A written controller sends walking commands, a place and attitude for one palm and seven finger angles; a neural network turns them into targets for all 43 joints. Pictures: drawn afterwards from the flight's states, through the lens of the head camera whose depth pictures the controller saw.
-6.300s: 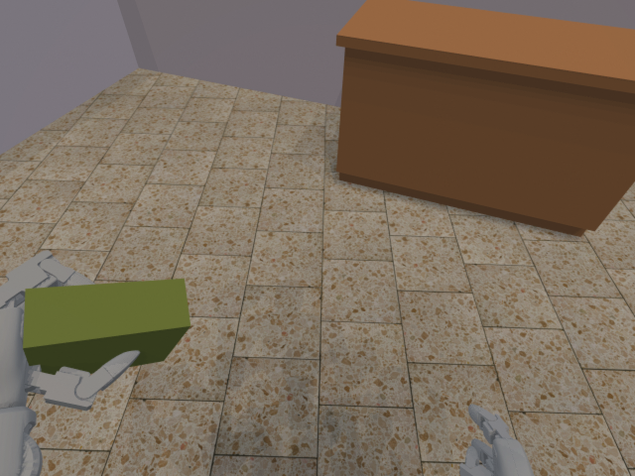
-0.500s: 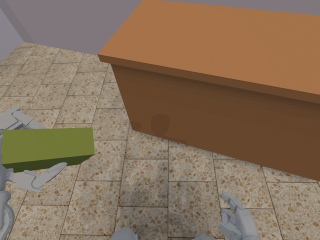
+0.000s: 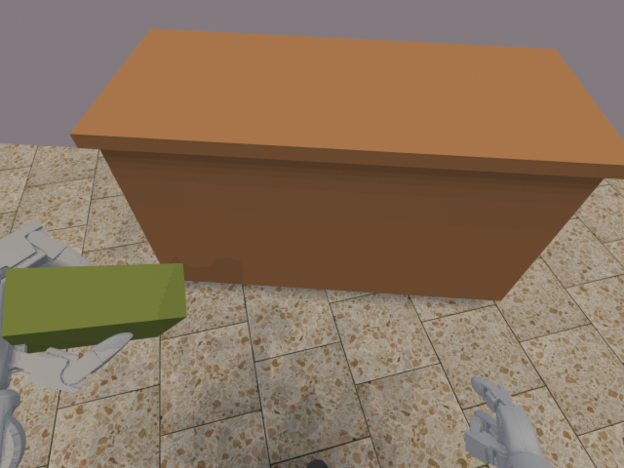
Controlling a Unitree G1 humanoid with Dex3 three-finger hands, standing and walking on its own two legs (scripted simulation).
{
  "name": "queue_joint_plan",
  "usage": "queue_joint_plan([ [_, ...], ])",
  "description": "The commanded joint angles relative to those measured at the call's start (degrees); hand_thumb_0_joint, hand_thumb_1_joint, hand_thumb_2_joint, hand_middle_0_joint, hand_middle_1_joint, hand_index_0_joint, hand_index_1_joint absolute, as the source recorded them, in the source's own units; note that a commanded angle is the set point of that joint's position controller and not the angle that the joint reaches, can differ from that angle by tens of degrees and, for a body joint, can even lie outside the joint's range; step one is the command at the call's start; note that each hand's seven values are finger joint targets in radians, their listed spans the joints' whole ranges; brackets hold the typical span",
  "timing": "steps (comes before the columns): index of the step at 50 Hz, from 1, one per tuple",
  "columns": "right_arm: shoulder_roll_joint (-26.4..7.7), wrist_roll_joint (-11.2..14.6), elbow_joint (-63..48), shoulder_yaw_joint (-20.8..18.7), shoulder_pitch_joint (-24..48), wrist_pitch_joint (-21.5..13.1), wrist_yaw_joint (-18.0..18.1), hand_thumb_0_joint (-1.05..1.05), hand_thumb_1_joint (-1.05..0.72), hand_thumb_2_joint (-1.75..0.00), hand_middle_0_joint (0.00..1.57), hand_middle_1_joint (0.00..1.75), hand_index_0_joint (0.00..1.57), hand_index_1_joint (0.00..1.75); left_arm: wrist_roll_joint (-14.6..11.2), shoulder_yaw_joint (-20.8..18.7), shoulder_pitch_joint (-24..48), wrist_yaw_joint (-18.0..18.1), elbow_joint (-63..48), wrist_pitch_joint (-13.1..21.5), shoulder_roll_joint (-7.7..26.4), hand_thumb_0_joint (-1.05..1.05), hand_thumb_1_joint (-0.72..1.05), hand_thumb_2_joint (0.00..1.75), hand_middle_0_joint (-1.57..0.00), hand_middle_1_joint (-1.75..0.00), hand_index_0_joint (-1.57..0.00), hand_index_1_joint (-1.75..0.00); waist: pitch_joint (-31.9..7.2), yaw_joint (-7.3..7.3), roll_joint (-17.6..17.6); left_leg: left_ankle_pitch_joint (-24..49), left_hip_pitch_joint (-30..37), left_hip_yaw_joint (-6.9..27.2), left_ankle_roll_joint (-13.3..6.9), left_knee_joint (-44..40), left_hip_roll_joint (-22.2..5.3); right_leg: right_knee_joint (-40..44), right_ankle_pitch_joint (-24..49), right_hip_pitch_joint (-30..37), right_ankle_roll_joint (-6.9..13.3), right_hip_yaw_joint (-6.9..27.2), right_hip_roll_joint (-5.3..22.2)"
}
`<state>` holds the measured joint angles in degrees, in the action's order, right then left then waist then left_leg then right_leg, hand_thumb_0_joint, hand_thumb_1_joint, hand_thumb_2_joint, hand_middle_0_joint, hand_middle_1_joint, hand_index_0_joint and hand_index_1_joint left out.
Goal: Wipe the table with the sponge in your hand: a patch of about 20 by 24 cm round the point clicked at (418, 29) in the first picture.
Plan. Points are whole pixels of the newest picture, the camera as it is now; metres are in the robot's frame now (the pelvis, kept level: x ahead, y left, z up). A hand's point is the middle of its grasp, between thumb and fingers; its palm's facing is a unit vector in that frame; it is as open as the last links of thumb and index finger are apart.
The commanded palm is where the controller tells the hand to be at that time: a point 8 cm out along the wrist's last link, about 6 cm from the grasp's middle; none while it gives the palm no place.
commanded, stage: turn to face it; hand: left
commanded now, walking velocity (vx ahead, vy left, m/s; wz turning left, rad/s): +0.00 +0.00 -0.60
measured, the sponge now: (123, 308) +0.23 +0.20 +0.16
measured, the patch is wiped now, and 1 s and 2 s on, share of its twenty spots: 0.00 0.00 0.00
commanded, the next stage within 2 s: take the last steps up to it in 0.70 s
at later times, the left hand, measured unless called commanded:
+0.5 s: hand (235, 314) +0.22 +0.09 +0.18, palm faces +0.06 -0.82 -0.57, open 9.1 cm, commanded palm +0.17 +0.16 +0.18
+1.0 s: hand (283, 373) +0.18 +0.04 +0.17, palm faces +0.06 -0.89 -0.44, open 9.1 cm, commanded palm +0.13 +0.12 +0.18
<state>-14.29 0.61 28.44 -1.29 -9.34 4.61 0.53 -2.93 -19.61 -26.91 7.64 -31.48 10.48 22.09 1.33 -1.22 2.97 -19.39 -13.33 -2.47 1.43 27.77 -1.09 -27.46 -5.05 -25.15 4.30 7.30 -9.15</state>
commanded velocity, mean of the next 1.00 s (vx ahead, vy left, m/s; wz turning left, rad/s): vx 0.07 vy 0.03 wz -0.25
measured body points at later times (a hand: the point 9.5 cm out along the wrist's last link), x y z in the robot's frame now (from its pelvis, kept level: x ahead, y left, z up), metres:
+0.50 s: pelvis -0.06 -0.06 +0.00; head -0.01 -0.10 +0.45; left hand +0.21 +0.13 +0.21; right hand +0.01 -0.36 -0.11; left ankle -0.04 +0.09 -0.68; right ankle +0.00 -0.13 -0.73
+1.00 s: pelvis -0.12 -0.08 +0.00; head -0.10 -0.12 +0.44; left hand +0.17 +0.09 +0.19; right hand -0.04 -0.34 -0.12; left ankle -0.08 +0.06 -0.68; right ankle -0.10 -0.16 -0.73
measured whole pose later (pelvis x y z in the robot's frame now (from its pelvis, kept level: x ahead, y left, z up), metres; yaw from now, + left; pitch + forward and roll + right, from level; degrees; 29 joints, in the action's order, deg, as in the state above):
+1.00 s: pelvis -0.12 -0.08 +0.00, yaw -21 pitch -1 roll +1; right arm -10.1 0.6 36.7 1.5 -10.0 -2.1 1.6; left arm -0.8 -17.9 -23.5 8.1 -25.3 10.4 19.3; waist 3.9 -0.1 -2.8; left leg -24.4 -23.3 -1.3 1.8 56.7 -3.1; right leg -34.2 -15.0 -18.6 5.4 -6.0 -1.5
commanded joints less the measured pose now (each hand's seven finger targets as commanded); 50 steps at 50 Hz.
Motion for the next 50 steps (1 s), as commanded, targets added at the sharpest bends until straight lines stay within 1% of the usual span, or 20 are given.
queue_joint_plan([
  [1,-3.2,0.0,-8.8,-1.7,3.7,-4.9,1.1,0.0,-0.9,-0.9,0.2,0.3,0.2,0.3,1.0,-10.1,5.5,0.5,-13.9,4.6,12.1,0.0,0.1,1.3,-1.2,-1.6,-1.2,-1.6,-4.2,-0.71,-18.3,-4.9,-3.4,15.0,-12.0,-16.6,-25.3,-37.0,-20.3,-4.8,-6.6,-2.8,5.6],
  [5,-4.6,1.1,-6.9,-1.5,1.1,-7.0,0.1,0.0,-0.9,-0.9,0.2,0.3,0.2,0.3,0.8,-4.3,6.6,0.1,-10.0,3.4,6.2,0.0,0.1,1.3,-1.2,-1.6,-1.2,-1.6,1.0,-0.14,-15.4,16.2,-0.9,-2.9,-6.6,-8.0,-19.7,-25.0,-20.3,-4.0,-7.6,-9.6,10.1],
  [9,-5.9,0.7,-6.1,-1.8,-0.2,-9.6,0.2,0.0,-0.9,-0.9,0.2,0.3,0.2,0.3,1.4,-4.6,10.6,0.7,-9.4,3.0,7.7,0.0,0.1,1.3,-1.2,-1.6,-1.2,-1.6,-3.6,0.56,-12.3,22.7,1.4,-4.8,-2.3,4.6,-17.1,-3.6,-10.1,11.9,-7.4,-14.8,7.0],
  [10,-5.8,0.8,-5.9,-1.7,0.1,-9.7,0.2,0.0,-0.9,-0.9,0.2,0.3,0.2,0.3,1.9,-5.2,10.6,0.9,-8.5,2.6,8.7,0.0,0.1,1.3,-1.2,-1.6,-1.2,-1.6,-4.0,0.55,-10.0,17.7,-2.6,-5.1,-1.0,10.3,-15.2,0.4,-4.5,16.5,-5.9,-12.1,9.2],
  [12,-2.9,1.0,-7.5,-1.0,2.5,-9.5,0.2,0.0,-0.9,-0.9,0.2,0.3,0.2,0.3,1.1,-10.5,8.2,2.0,-8.3,3.0,13.2,0.0,0.1,1.3,-1.2,-1.6,-1.2,-1.6,-8.5,-1.07,14.0,-15.4,-17.0,-4.0,3.0,33.2,-3.0,6.4,19.3,21.6,4.0,18.1,26.9],
  [14,-2.1,0.3,-6.5,-0.6,4.4,-7.9,0.5,0.0,-0.9,-0.9,0.2,0.3,0.2,0.3,-0.4,-13.6,1.1,2.3,-12.5,3.4,15.0,0.0,0.1,1.3,-1.2,-1.6,-1.2,-1.6,-9.8,-1.06,6.1,-10.7,-17.1,5.3,2.7,42.8,-3.8,8.7,4.0,17.9,5.1,21.0,27.2],
  [16,-1.3,-0.1,-5.3,0.4,4.9,-5.9,-0.2,0.0,-0.9,-0.9,0.2,0.3,0.2,0.3,-0.9,-14.1,-3.9,2.4,-15.2,4.5,13.1,0.0,0.1,1.3,-1.2,-1.6,-1.2,-1.6,-13.3,-0.18,-1.2,-6.2,-18.2,4.9,3.1,41.0,-3.9,6.0,5.0,22.0,5.2,13.1,24.1],
  [26,-4.0,0.5,-4.6,-1.4,3.5,-5.9,1.3,0.0,-0.9,-0.9,0.2,0.3,0.2,0.3,-0.6,-11.7,-6.7,2.4,-7.5,4.2,10.1,0.0,0.1,1.3,-1.2,-1.6,-1.2,-1.6,-11.2,-0.09,4.3,-7.8,-7.8,1.0,0.9,16.8,-0.5,12.6,-5.0,14.8,4.3,13.4,22.0],
  [31,-4.8,0.3,-4.6,-1.7,1.9,-5.7,1.7,0.0,-0.9,-0.9,0.2,0.3,0.2,0.3,0.6,-8.2,-0.8,2.2,-10.7,3.8,9.5,0.0,0.1,1.3,-1.2,-1.6,-1.2,-1.6,-11.2,0.96,1.3,-3.8,3.5,-0.3,-1.3,-0.3,0.1,14.1,-13.6,10.2,0.6,12.5,19.1],
  [34,-7.2,-0.2,-5.9,-2.5,1.8,-6.4,2.2,0.0,-0.9,-0.9,0.2,0.3,0.2,0.3,1.4,-7.4,3.7,1.4,-13.4,4.8,9.5,0.0,0.1,1.3,-1.2,-1.6,-1.2,-1.6,-5.3,1.02,-11.3,-7.4,8.0,11.5,-7.7,-11.5,-12.0,3.3,-19.3,-2.2,-4.9,5.3,9.1],
  [35,-6.4,0.1,-5.8,-2.2,2.9,-7.2,2.5,0.0,-0.9,-0.9,0.2,0.3,0.2,0.3,1.6,-9.4,5.3,1.7,-15.4,5.2,11.6,0.0,0.1,1.3,-1.2,-1.6,-1.2,-1.6,-6.8,-0.1,-19.4,-3.1,5.3,16.6,-10.2,-14.1,-19.4,-10.6,-16.3,-2.0,-5.5,-1.7,6.7],
  [36,-4.3,0.1,-5.7,-1.9,3.2,-8.0,2.8,0.0,-0.9,-0.9,0.2,0.3,0.2,0.3,2.1,-9.3,3.9,1.8,-13.1,4.5,11.3,0.0,0.1,1.3,-1.2,-1.6,-1.2,-1.6,-5.1,0.18,-19.2,-1.4,-3.5,15.5,-11.5,-15.8,-21.8,-24.2,-18.4,1.3,-6.1,-4.8,6.4],
  [39,-4.6,0.6,-4.3,-1.9,1.8,-9.7,2.0,0.0,-0.9,-0.9,0.2,0.3,0.2,0.3,1.5,-5.6,3.1,0.7,-8.1,3.1,6.9,0.0,0.1,1.3,-1.2,-1.6,-1.2,-1.6,0.6,0.04,-16.7,10.9,-6.8,2.9,-8.9,-9.1,-17.9,-24.3,-20.3,0.6,-6.7,-8.4,8.8],
  [41,-4.9,0.8,-3.3,-1.7,0.7,-11.2,2.0,0.0,-0.9,-0.9,0.2,0.3,0.2,0.3,1.9,-4.4,6.3,1.2,-8.8,3.3,6.5,0.0,0.1,1.3,-1.2,-1.6,-1.2,-1.6,-1.5,0.78,-15.3,18.7,-2.0,2.4,-6.5,-3.5,-16.0,-11.5,-18.7,5.0,-6.8,-11.8,8.6],
  [43,-5.3,0.8,-2.6,-1.6,1.8,-11.7,1.9,0.0,-0.9,-0.9,0.2,0.3,0.2,0.3,2.4,-4.2,9.7,1.7,-8.6,3.3,7.2,0.0,0.1,1.3,-1.2,-1.6,-1.2,-1.6,-4.2,1.0,-12.4,9.8,-4.4,0.0,-4.5,3.0,-12.4,0.4,-10.2,15.7,-5.9,-13.3,8.5],
  [44,-4.5,0.5,-2.1,-1.4,1.9,-11.6,2.2,0.0,-0.9,-0.9,0.2,0.3,0.2,0.3,2.7,-5.1,11.3,2.0,-7.8,3.5,8.7,0.0,0.1,1.3,-1.2,-1.6,-1.2,-1.6,-4.7,1.81,-5.1,0.4,-8.4,-1.7,-3.0,9.8,-8.7,4.8,-8.7,19.1,-3.3,-6.3,13.6],
  [45,-3.5,0.3,-2.5,-1.1,2.0,-11.2,2.3,0.0,-0.9,-0.9,0.2,0.3,0.2,0.3,3.1,-6.1,10.1,2.5,-5.7,3.1,10.3,0.0,0.1,1.3,-1.2,-1.6,-1.2,-1.6,-4.6,2.37,7.0,-9.2,-17.4,-3.8,-0.9,19.4,-1.9,8.9,-9.0,21.4,2.2,11.2,24.1],
  [46,-4.6,0.6,-2.6,-2.1,3.9,-11.0,2.3,0.0,-0.9,-0.9,0.2,0.3,0.2,0.3,2.0,-7.3,9.5,2.2,-6.2,3.0,11.2,0.0,0.1,1.3,-1.2,-1.6,-1.2,-1.6,-5.6,0.1,12.6,-12.7,-18.1,-0.4,-0.7,31.2,-0.3,16.1,-17.9,18.5,2.6,23.4,29.7],
  [47,-4.2,0.2,-2.0,-1.6,4.5,-10.6,2.4,0.0,-0.9,-0.9,0.2,0.3,0.2,0.3,1.7,-8.6,7.1,2.3,-6.0,3.5,11.9,0.0,0.1,1.3,-1.2,-1.6,-1.2,-1.6,-3.9,0.33,7.9,-8.1,-18.8,3.7,-0.7,36.1,-1.3,17.9,-22.5,15.7,2.5,23.9,30.0],
  [50,-2.5,-0.2,-0.9,-0.3,4.7,-8.5,2.0,0.0,-0.9,-0.9,0.2,0.3,0.2,0.3,1.1,-10.5,1.0,1.8,-7.0,4.9,11.5,0.0,0.1,1.3,-1.2,-1.6,-1.2,-1.6,-6.1,1.22,0.3,-0.5,-20.6,4.0,0.3,37.5,-3.2,14.4,-14.2,17.0,4.5,9.7,28.0],
])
